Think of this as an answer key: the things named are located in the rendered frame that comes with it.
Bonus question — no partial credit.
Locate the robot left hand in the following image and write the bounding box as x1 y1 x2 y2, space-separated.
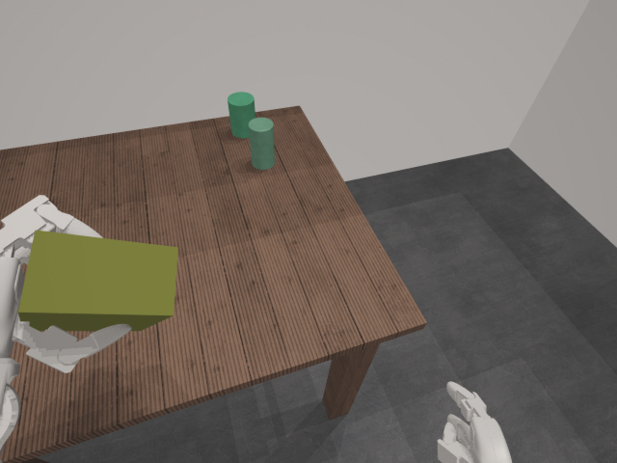
0 195 132 373

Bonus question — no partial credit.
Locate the sponge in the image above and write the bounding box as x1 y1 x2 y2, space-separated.
18 230 178 331

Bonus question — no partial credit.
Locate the robot right hand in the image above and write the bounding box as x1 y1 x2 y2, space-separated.
438 381 512 463

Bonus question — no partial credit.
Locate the left robot forearm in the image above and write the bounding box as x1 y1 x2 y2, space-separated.
0 358 21 463

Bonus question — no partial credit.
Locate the table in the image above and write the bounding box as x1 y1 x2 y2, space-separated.
0 106 427 463

